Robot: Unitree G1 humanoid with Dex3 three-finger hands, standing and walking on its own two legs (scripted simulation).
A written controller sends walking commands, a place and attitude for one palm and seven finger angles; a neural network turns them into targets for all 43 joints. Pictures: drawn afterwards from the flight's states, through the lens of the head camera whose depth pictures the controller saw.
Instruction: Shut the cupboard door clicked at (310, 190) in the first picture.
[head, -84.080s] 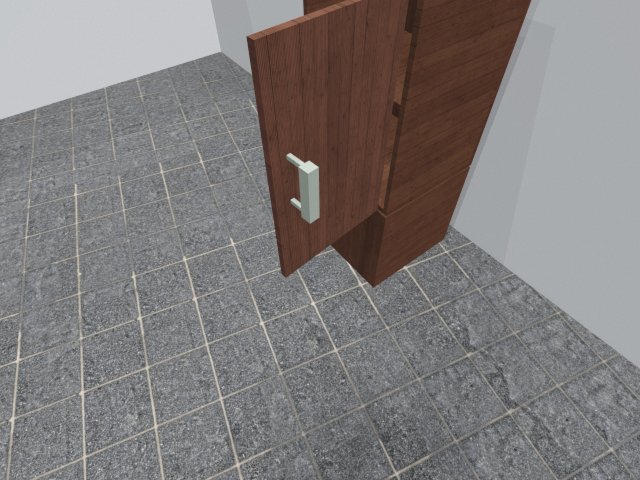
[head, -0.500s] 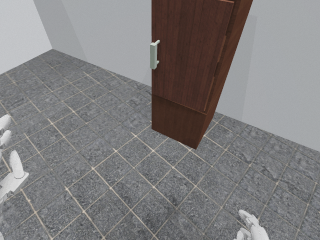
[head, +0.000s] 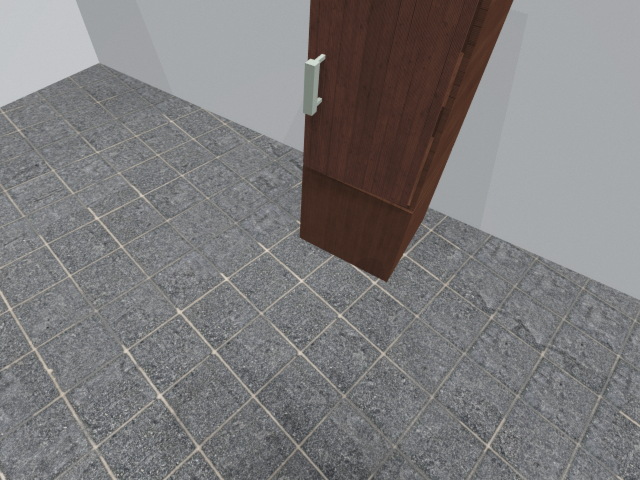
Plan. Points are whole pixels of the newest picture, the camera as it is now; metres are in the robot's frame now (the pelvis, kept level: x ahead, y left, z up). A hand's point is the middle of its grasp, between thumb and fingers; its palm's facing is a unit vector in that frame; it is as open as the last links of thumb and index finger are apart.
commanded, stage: let the arm hang, fingers relaxed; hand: left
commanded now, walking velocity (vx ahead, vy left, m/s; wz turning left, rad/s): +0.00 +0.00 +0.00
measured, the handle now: (315, 84) +1.00 +0.07 -0.04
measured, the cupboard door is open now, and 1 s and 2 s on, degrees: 3 3 3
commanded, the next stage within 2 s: look to check the result in 0.68 s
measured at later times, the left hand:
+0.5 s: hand out of the picture +0.04 +0.20 -0.16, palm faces +0.00 -0.97 -0.25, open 7.4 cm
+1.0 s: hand out of the picture +0.04 +0.20 -0.16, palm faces +0.00 -0.96 -0.27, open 7.4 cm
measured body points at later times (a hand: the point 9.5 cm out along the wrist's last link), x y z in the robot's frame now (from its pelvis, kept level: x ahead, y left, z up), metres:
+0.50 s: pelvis +0.01 +0.00 +0.01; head +0.01 +0.00 +0.46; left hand +0.04 +0.26 -0.14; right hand +0.02 -0.24 -0.15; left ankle +0.03 +0.11 -0.74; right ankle +0.02 -0.13 -0.74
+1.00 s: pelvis +0.02 -0.01 +0.01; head +0.03 -0.01 +0.46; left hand +0.04 +0.26 -0.14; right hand +0.05 -0.27 -0.14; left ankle +0.03 +0.11 -0.74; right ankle +0.02 -0.13 -0.74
